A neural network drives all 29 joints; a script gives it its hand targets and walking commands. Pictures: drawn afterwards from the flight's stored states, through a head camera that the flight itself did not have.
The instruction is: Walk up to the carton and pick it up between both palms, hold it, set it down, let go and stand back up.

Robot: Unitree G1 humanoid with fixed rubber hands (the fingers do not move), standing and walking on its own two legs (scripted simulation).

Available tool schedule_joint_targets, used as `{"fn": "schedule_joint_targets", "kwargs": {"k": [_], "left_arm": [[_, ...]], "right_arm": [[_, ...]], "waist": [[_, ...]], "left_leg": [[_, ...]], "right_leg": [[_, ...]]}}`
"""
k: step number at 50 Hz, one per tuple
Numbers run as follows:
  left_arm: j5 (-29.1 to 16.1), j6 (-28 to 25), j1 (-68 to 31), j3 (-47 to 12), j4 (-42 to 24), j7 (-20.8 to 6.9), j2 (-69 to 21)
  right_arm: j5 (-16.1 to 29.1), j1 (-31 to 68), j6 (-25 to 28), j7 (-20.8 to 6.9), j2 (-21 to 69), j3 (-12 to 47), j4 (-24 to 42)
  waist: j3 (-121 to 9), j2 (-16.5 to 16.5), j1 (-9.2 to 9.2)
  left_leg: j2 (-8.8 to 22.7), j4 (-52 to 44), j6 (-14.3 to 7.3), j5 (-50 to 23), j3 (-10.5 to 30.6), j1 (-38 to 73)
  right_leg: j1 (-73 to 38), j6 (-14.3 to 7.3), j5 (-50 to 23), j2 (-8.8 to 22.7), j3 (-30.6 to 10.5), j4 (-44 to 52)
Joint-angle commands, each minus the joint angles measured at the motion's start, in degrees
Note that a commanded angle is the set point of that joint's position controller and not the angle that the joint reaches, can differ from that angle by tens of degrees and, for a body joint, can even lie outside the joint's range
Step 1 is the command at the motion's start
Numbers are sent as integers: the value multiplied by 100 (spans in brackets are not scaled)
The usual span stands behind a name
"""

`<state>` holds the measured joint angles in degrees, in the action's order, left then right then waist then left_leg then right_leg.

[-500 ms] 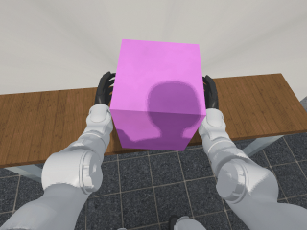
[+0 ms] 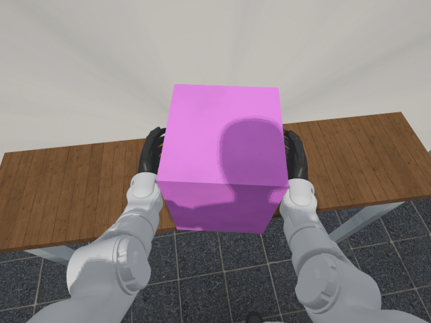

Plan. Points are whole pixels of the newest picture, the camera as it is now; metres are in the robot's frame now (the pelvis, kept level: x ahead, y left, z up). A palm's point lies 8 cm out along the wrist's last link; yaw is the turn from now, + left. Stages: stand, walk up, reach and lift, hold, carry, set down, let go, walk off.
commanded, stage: reach and lift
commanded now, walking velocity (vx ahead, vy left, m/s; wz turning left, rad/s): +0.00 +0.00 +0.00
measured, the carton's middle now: (222, 165) +0.42 -0.04 -0.02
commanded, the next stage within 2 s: none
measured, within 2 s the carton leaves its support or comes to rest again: leaves its support in 1.36 s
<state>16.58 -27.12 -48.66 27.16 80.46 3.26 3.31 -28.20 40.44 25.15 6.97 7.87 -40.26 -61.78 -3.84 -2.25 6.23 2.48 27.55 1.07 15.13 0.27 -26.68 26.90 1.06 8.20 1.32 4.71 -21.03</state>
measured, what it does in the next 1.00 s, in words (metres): stands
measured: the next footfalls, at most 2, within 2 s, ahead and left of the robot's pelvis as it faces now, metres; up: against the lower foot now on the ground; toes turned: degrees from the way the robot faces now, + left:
none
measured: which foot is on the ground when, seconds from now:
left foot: down 0.00-1.00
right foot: down 0.00-1.00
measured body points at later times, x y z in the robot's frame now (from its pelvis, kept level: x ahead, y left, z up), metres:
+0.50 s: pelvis +0.00 +0.01 +0.00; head +0.10 +0.02 +0.44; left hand +0.43 +0.11 +0.00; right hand +0.38 -0.18 +0.01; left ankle -0.03 +0.12 -0.74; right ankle +0.01 -0.13 -0.74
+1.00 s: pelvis +0.00 +0.00 +0.00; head +0.09 +0.02 +0.44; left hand +0.43 +0.11 +0.01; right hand +0.38 -0.18 +0.01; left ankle -0.03 +0.12 -0.74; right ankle +0.01 -0.13 -0.74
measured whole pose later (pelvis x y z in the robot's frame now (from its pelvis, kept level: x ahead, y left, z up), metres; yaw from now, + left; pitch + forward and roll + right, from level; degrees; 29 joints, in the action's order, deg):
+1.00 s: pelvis +0.00 +0.00 +0.00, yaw +0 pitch +16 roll -2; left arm 15.1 -25.9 -47.4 21.4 77.2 5.2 2.1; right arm -24.2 39.3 28.9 8.1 5.1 -36.9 -66.0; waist -5.9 0.1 4.9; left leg 2.6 23.1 1.3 12.4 0.0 -27.0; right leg 26.2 0.9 4.2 0.9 4.7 -14.2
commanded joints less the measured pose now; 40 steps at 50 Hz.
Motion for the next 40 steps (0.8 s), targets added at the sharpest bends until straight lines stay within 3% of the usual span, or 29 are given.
{"fn": "schedule_joint_targets", "kwargs": {"k": [1, 13, 26, 27, 29, 34, 40], "left_arm": [[653, -213, -2759, -1064, -149, -764, -3060], [764, -55, -2496, -1202, -392, -688, -3220], [805, 63, -2529, -1243, -536, -658, -3270], [789, 78, -2563, -1269, -552, -660, -3321], [781, 74, -2461, -1261, -484, -665, -3302], [714, 7, -2683, -1463, -659, -618, -3478], [644, -131, -2771, -1623, -647, -609, -3528]], "right_arm": [[-688, 2705, 303, -822, 2901, 1842, -365], [-606, 2533, 404, -840, 2781, 1814, -294], [-569, 2612, 443, -842, 2706, 1774, -255], [-580, 2641, 455, -832, 2658, 1734, -270], [-559, 2673, 463, -823, 2706, 1798, -166], [-569, 2820, 616, -794, 2689, 1824, -120], [-526, 3042, 813, -759, 2772, 2100, -156]], "waist": [[-3331, 22, 99], [-3332, -142, 61], [-3327, -39, -8], [-3289, -47, 69], [-3332, 33, -14], [-3726, -78, 37], [-4003, -50, -94]], "left_leg": [[-295, -251, 311, -1970, -445, 295], [-252, -289, 413, -2431, -403, 709], [-236, -416, 385, -2312, -433, 739], [-243, -475, 388, -2219, -408, 801], [-259, -450, 367, -2199, -448, 724], [-244, -408, 436, -2516, -419, 943], [-248, -364, 447, -2743, -442, 791]], "right_leg": [[-2758, -34, -2956, -155, 67, -363], [-2529, -89, -3039, -192, 156, -86], [-2580, -94, -2957, -190, 177, 38], [-2538, -82, -2849, -185, 204, 96], [-2591, -79, -2936, -173, 194, 67], [-2501, -93, -3110, -199, 224, 90], [-2763, -68, -3447, -221, 179, 26]]}}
